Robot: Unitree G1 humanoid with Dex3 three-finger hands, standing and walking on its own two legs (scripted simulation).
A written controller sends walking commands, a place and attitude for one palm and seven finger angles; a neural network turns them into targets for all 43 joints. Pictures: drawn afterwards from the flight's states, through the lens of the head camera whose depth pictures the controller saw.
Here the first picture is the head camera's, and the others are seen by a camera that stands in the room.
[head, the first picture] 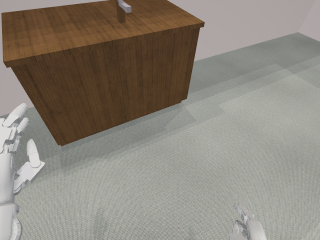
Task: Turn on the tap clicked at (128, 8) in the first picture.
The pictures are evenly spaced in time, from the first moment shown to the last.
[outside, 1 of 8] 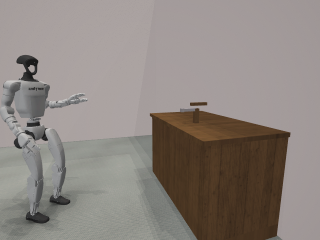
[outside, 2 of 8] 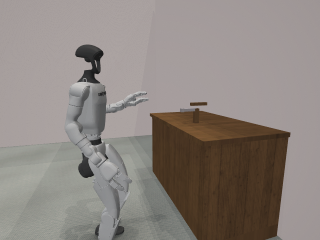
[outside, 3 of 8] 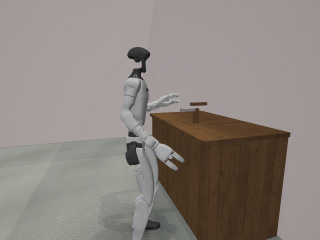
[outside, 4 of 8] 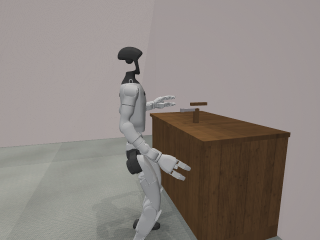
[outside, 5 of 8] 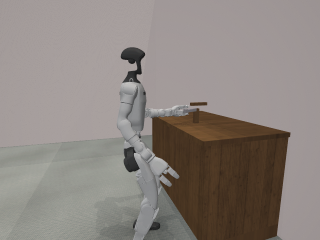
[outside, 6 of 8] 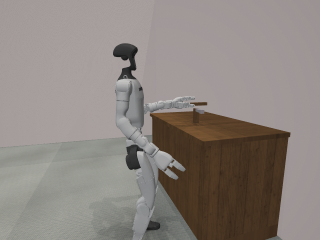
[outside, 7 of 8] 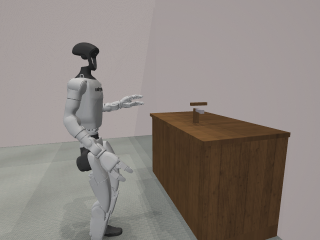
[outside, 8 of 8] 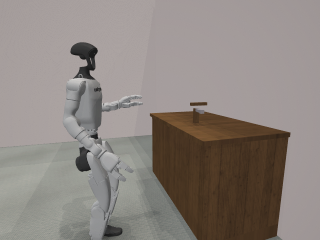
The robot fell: no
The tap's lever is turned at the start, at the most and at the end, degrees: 0 81 81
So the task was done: yes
